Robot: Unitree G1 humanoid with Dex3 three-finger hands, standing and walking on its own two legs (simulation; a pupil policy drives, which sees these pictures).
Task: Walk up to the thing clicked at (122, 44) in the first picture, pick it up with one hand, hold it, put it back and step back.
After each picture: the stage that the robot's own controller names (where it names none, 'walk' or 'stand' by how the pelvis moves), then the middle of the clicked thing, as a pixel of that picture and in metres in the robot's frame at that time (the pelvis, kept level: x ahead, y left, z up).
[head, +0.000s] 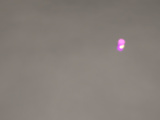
stand; (120, 45) +1.38 -0.41 -0.72
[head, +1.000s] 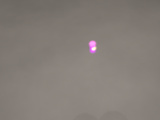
walk; (92, 47) +1.30 +0.02 -0.70
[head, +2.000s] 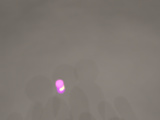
walk; (60, 86) +0.78 +0.28 -0.70
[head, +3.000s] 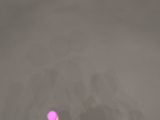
walk; (53, 118) +0.47 +0.25 -0.70
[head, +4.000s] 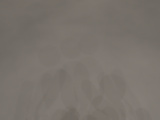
stand; out of the picture +0.40 +0.23 -0.72
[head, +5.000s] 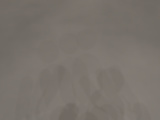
stand; out of the picture +0.36 +0.24 -0.72
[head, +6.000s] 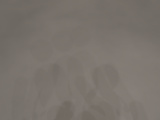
stand; out of the picture +0.38 +0.25 -0.72
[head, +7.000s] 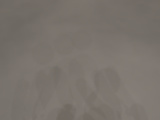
stand; out of the picture +0.37 +0.26 -0.73
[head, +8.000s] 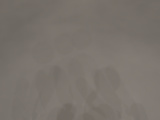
stand; out of the picture +0.37 +0.26 -0.73
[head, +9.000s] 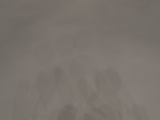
go down; out of the picture +0.36 +0.26 -0.73
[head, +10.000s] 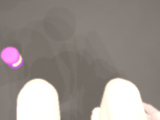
go down; (13, 58) +0.44 +0.30 -0.32
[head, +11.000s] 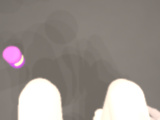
approach; (14, 57) +0.44 +0.30 -0.30
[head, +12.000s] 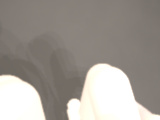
close in; out of the picture +0.41 +0.34 -0.22
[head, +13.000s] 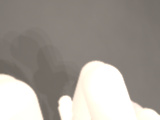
close; out of the picture +0.40 +0.34 -0.22
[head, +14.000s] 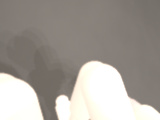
lift; out of the picture +0.38 +0.31 -0.22
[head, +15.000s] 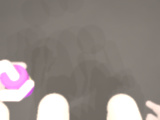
lift; (19, 82) +0.32 +0.23 -0.03
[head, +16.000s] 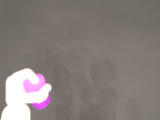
hold; (37, 91) +0.33 +0.18 +0.00
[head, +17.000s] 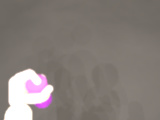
hold; (39, 91) +0.33 +0.18 +0.00
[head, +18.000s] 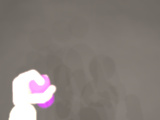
crouch; (42, 91) +0.33 +0.17 -0.03
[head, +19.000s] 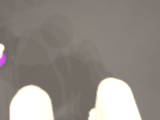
lower; out of the picture +0.44 +0.28 -0.11
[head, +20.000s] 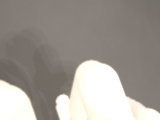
lower; out of the picture +0.40 +0.34 -0.22
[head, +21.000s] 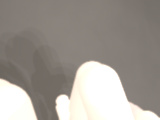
lower; out of the picture +0.39 +0.34 -0.22
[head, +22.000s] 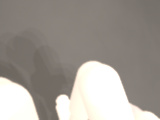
lower; out of the picture +0.40 +0.33 -0.22
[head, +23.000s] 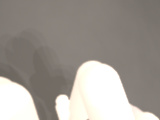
lower; out of the picture +0.40 +0.33 -0.22
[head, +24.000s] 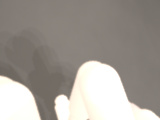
open; out of the picture +0.39 +0.32 -0.22
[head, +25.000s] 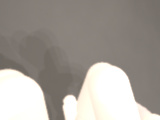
stand; out of the picture +0.39 +0.32 -0.22
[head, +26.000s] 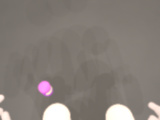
walk; (45, 89) +0.41 +0.24 -0.49
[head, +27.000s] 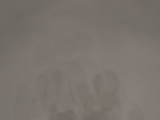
stand; out of the picture +0.37 +0.22 -0.66
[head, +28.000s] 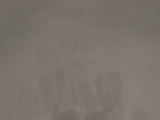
stand; out of the picture +0.37 +0.23 -0.67
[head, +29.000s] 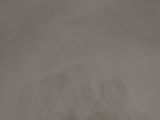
stand; out of the picture +0.39 +0.21 -0.72
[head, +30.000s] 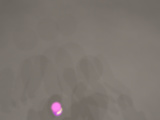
walk; (56, 109) +0.46 +0.19 -0.70
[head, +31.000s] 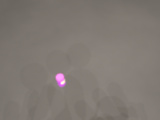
walk; (60, 80) +0.74 +0.26 -0.70
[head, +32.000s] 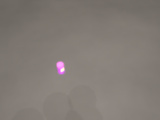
stand; (60, 68) +1.02 +0.26 -0.70
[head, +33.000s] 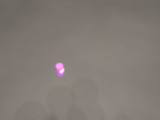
stand; (60, 69) +1.00 +0.27 -0.73
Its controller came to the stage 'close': yes
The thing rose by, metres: 0.71
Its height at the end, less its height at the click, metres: +0.00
